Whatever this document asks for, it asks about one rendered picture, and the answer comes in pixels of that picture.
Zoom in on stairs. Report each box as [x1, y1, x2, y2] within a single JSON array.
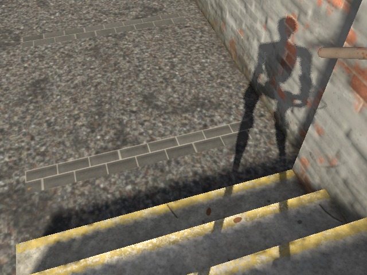
[[16, 170, 367, 275]]

